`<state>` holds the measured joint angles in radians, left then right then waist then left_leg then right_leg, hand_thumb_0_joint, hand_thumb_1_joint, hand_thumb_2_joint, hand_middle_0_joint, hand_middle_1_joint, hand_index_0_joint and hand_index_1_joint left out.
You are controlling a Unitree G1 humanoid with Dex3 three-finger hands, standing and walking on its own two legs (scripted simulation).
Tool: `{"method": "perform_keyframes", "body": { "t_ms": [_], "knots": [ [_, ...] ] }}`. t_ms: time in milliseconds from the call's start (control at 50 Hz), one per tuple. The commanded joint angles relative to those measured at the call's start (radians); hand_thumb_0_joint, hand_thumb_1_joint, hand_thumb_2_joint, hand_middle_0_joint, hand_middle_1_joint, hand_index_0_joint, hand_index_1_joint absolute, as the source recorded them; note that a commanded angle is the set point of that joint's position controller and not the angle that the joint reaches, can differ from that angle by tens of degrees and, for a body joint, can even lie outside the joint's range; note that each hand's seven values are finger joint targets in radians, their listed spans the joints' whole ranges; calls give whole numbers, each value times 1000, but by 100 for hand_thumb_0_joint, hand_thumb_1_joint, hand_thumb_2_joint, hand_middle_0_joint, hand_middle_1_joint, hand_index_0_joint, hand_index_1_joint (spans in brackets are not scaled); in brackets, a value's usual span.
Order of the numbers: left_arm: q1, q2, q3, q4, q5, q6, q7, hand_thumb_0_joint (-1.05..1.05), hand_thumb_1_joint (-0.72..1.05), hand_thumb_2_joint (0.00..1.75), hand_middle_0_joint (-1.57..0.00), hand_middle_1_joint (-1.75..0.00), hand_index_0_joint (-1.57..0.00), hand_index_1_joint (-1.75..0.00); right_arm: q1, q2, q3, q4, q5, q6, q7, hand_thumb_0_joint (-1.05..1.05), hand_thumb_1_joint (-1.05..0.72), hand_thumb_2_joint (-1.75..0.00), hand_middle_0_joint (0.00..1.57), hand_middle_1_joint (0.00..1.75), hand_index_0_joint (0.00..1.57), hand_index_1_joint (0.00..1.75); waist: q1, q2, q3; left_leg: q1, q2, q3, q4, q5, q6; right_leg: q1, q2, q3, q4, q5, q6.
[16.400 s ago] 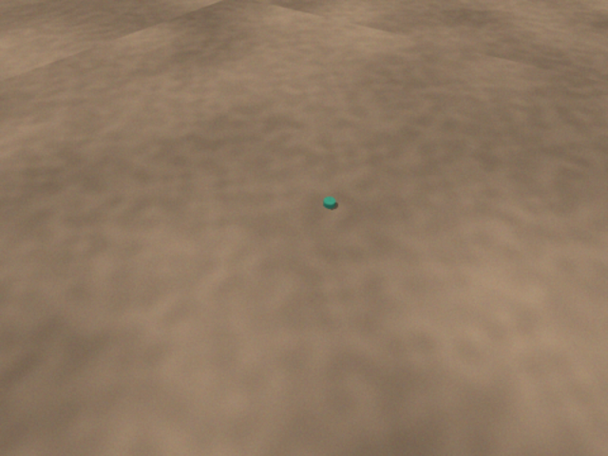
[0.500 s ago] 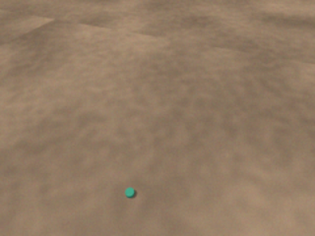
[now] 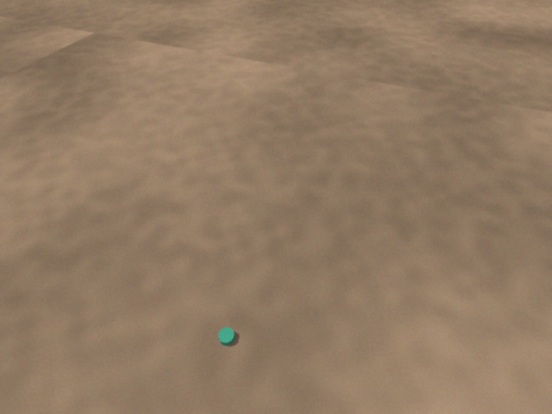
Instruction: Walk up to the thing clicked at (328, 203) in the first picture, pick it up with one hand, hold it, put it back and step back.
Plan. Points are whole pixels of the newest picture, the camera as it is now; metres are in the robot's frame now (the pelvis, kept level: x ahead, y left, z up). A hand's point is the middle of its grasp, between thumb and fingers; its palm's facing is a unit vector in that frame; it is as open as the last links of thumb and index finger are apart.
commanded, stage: stand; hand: left
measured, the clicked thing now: (226, 336) +0.56 +0.21 -0.77
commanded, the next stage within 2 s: walk up in 0.04 s
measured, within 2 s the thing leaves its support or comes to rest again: neither
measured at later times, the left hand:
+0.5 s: hand out of the picture +0.14 +0.21 -0.15, palm faces -0.04 -0.92 -0.39, open 7.4 cm
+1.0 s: hand (159, 374) +0.25 +0.23 -0.17, palm faces -0.06 -0.91 -0.42, open 7.4 cm
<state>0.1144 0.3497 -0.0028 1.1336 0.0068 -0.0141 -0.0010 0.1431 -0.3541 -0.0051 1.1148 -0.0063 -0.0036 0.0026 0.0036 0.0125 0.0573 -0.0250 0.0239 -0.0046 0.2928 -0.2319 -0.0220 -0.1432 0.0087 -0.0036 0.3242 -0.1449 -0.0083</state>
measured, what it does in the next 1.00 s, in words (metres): walks ahead: right foot, then left foot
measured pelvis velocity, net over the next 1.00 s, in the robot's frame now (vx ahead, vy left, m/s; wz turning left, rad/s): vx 0.13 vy -0.04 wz -0.06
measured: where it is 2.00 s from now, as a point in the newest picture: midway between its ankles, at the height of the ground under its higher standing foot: outside the picture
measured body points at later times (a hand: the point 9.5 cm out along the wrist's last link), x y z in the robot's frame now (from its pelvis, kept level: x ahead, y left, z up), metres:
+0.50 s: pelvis +0.09 -0.06 -0.01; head +0.11 -0.08 +0.44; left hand +0.14 +0.25 -0.12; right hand +0.13 -0.39 -0.14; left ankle +0.08 +0.08 -0.68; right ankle +0.10 -0.17 -0.75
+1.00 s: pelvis +0.13 -0.04 -0.03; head +0.18 -0.05 +0.42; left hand +0.25 +0.28 -0.14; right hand +0.24 -0.34 -0.15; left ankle +0.19 +0.09 -0.75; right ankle +0.11 -0.16 -0.75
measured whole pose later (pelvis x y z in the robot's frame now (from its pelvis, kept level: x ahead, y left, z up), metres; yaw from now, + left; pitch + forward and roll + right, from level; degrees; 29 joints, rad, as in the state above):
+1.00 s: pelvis +0.13 -0.04 -0.03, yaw -4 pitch -3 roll -2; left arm 0.11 0.38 0.03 0.93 0.00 -0.01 0.03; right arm 0.10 -0.38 -0.04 0.86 0.00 0.03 0.01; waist 0.01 0.05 0.17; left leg -0.36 0.04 -0.03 0.70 -0.29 -0.01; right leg -0.22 0.02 0.00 0.63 -0.35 -0.01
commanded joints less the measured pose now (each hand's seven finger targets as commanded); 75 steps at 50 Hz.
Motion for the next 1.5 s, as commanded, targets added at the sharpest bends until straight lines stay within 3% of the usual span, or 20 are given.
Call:
{"method": "perform_keyframes", "body": {
  "t_ms": [0,40,120,260,280,300,320,340,420,620,680,740,800,940,1020,1180,1220,1260,1360,1480],
  "knots": [
    [-30,218,41,-59,-1,-20,11,0,90,90,-20,-30,-20,-30,-27,-208,-38,-55,-3,-21,-12,0,-90,-90,20,30,20,30,-2,-4,-66,-60,114,-72,-57,126,39,60,-134,111,-30,155,-21],
    [-7,262,102,-121,27,-5,-26,0,90,90,-20,-30,-20,-30,93,-285,-93,-90,-28,-43,-7,0,-90,-90,20,30,20,30,-33,-4,-72,21,124,-131,-23,-384,137,-116,-46,80,104,-396,-53],
    [-58,243,119,-198,27,9,-49,0,90,90,-20,-30,-20,-30,83,-356,-135,-139,-32,-66,-18,0,-90,-90,20,30,20,30,-39,75,149,-25,399,-388,-207,-379,287,-458,-77,122,532,-310,-17],
    [236,227,141,-149,19,-31,-56,0,90,90,-20,-30,-20,-30,6,-254,-113,-244,-31,-52,8,0,-90,-90,20,30,20,30,99,46,-28,-134,104,62,343,228,134,112,13,-48,89,-12,-19],
    [346,299,165,-123,24,-38,-37,0,90,90,-20,-30,-20,-30,47,-200,-95,-260,-16,-47,8,0,-90,-90,20,30,20,30,134,-154,-84,-293,34,101,586,66,94,267,-31,58,62,-39,-28],
    [370,389,184,-141,25,-42,-19,0,90,90,-20,-30,-20,-30,74,-132,-69,-293,-7,-36,9,0,-90,-90,20,30,20,30,125,-377,-74,-512,-104,49,754,-380,59,294,-270,485,-94,-176,-94],
    [263,416,180,-188,25,-41,-21,0,90,90,-20,-30,-20,-30,113,-218,-94,-272,-8,-16,2,0,-90,-90,20,30,20,30,78,-210,-58,-459,-54,-77,827,-388,64,145,-386,657,-149,-358,-191],
    [200,411,174,-227,17,-41,-20,0,90,90,-20,-30,-20,-30,131,-257,-111,-261,-12,-16,1,0,-90,-90,20,30,20,30,48,-169,14,-438,-19,-87,870,-368,61,41,-399,653,-118,-297,-255],
    [127,296,130,-264,-5,-60,-1,0,90,90,-20,-30,-20,-30,205,-224,-102,-230,9,-1,14,0,-90,-90,20,30,20,30,-15,-92,47,-409,23,-133,801,-178,56,-38,-249,262,-52,71,-179],
    [88,289,107,-323,-9,-36,31,0,90,90,-20,-30,-20,-30,133,-204,-110,-273,-12,14,2,0,-90,-90,20,30,20,30,-1,-171,-54,-241,-7,-18,365,-10,36,-28,-238,98,243,568,-168],
    [97,252,93,-331,-27,-15,35,0,90,90,-20,-30,-20,-30,137,-262,-126,-273,-22,-3,-3,0,-90,-90,20,30,20,30,-14,-30,-84,-111,54,-114,180,415,88,-117,-139,55,422,334,-78],
    [117,225,83,-294,-36,16,51,0,90,90,-20,-30,-20,-30,71,-325,-132,-293,-9,-14,-8,0,-90,-90,20,30,20,30,-9,200,-145,-116,334,-476,140,578,323,-163,9,84,670,-527,-21],
    [102,225,89,-270,-36,14,40,0,90,90,-20,-30,-20,-30,4,-258,-104,-312,-9,-6,-15,0,-90,-90,20,30,20,30,7,173,-106,-163,210,-238,177,535,237,-191,6,84,646,-473,-30],
    [133,218,91,-222,-2,-18,42,0,90,90,-20,-30,-20,-30,-29,-243,-94,-315,10,21,-8,0,-90,-90,20,30,20,30,32,105,-169,-169,147,-169,353,455,147,17,-22,26,114,-16,-23],
    [-5,355,108,-270,17,-32,37,0,90,90,-20,-30,-20,-30,-48,-224,-99,-307,5,39,-13,0,-90,-90,20,30,20,30,2,-193,-40,-317,-22,-95,651,-372,40,-146,-405,441,83,310,-293],
    [-36,264,84,-280,4,-17,24,0,90,90,-20,-30,-20,-30,48,-189,-83,-225,3,-17,-7,0,-90,-90,20,30,20,30,-38,-172,-129,-120,-21,-13,77,89,34,4,-173,104,315,368,-87],
    [-11,182,68,-295,-17,-3,18,0,90,90,-20,-30,-20,-30,60,-267,-104,-214,-19,-36,-18,0,-90,-90,20,30,20,30,-16,22,-177,78,178,-309,78,461,104,-203,-57,52,467,11,-8],
    [5,223,75,-249,-10,17,26,0,90,90,-20,-30,-20,-30,-33,-327,-105,-230,-7,-43,-17,0,-90,-90,20,30,20,30,-4,124,-127,-108,326,-415,93,360,265,-148,-64,59,468,-453,-2],
    [36,246,85,-190,-7,-9,10,0,90,90,-20,-30,-20,-30,-107,-225,-61,-217,11,-32,-15,0,-90,-90,20,30,20,30,33,75,-93,-220,59,-108,211,240,60,42,-107,104,137,118,-41],
    [-54,230,67,-161,-4,-2,-2,0,90,90,-20,-30,-20,-30,-101,-230,-55,-154,3,-25,-5,0,-90,-90,20,30,20,30,10,8,-8,-181,82,-160,67,-44,61,-78,-107,108,34,-168,-36]
  ]
}}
